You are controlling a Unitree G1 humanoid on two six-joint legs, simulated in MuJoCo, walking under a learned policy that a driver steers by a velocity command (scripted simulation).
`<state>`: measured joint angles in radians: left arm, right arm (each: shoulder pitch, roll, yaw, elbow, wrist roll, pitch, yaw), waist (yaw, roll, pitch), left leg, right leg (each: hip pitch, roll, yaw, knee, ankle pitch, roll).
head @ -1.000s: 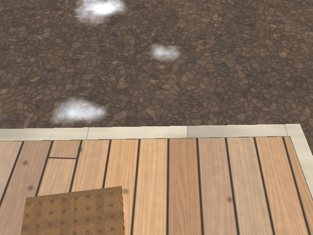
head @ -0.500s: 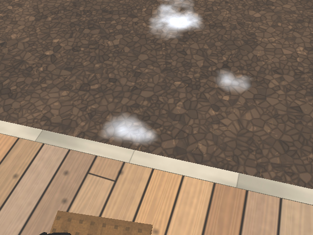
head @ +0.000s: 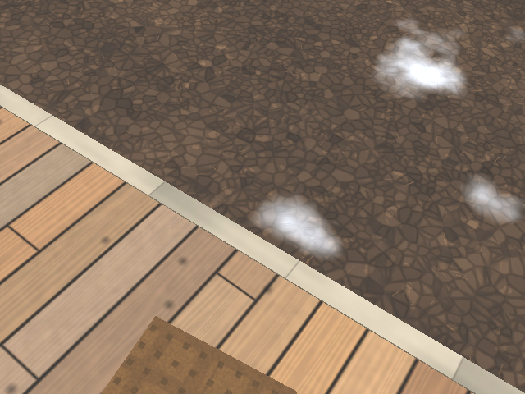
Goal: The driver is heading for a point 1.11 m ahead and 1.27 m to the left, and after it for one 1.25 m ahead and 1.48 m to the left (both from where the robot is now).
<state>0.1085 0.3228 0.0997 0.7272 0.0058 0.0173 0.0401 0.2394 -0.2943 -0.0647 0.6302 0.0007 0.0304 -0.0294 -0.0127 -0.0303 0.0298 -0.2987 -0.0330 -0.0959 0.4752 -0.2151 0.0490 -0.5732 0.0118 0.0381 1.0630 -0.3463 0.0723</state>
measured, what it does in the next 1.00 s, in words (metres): steps on the spot, turning left: right foot, then left foot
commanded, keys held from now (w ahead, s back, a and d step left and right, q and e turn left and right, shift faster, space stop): q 1.00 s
